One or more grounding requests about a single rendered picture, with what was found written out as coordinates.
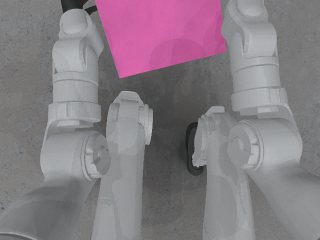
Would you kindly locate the robot right upper arm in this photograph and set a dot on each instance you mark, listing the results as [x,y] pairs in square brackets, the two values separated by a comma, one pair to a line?
[269,150]

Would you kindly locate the right robot shin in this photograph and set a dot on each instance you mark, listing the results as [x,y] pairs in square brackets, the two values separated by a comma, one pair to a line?
[198,158]

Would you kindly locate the right robot forearm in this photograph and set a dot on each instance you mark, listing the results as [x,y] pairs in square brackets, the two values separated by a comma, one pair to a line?
[254,62]

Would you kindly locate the left robot forearm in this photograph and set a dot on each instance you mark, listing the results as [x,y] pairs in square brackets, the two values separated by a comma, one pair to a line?
[75,75]

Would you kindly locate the robot left hand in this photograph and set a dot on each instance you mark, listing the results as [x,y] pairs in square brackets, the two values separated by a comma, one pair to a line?
[76,4]

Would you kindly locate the robot left upper arm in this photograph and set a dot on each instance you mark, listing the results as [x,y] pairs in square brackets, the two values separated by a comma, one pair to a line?
[71,163]

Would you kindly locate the right robot foot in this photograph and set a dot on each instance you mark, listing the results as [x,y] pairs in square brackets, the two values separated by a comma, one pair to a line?
[190,147]

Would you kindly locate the carton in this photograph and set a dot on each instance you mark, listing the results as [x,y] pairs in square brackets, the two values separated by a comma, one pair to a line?
[146,35]

